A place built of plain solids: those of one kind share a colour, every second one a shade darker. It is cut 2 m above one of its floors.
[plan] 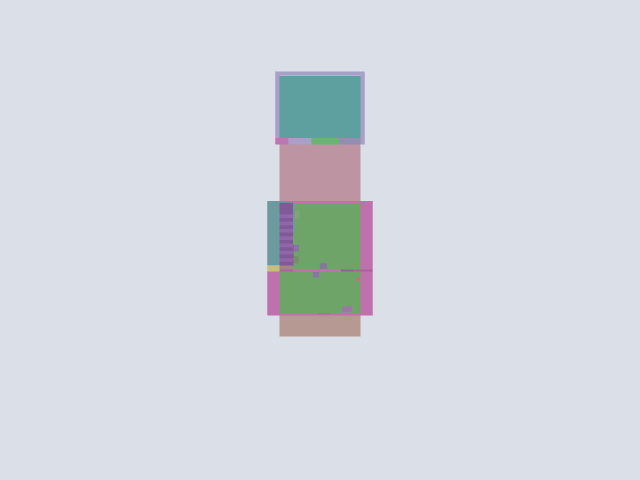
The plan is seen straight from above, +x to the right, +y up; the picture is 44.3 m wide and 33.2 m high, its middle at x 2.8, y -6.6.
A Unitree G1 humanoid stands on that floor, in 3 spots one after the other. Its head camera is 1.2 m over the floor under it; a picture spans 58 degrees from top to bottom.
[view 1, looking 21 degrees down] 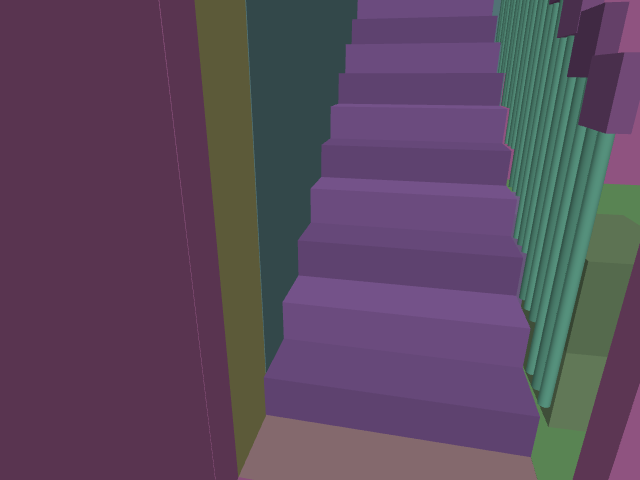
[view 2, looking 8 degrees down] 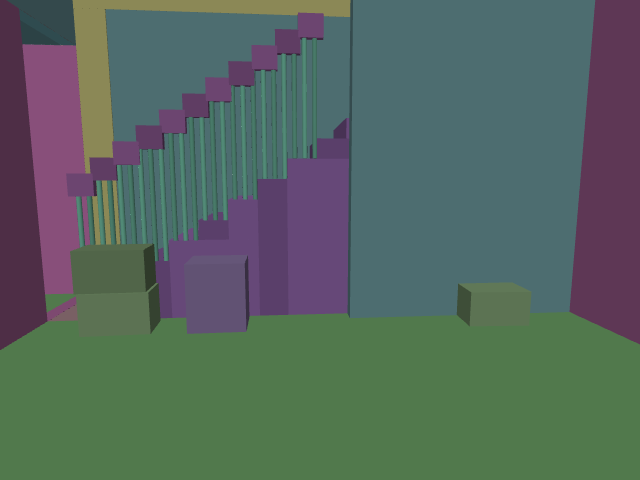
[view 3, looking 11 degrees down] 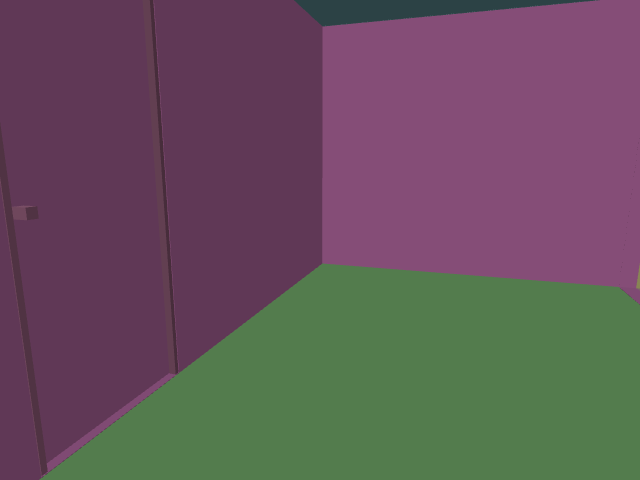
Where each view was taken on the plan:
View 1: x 0.47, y -9.58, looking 102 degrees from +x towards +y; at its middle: flightC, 1.91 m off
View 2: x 4.67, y -6.64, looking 175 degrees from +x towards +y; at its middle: flightC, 3.80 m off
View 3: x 4.55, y -10.23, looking -162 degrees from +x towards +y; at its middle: wall_cellar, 4.79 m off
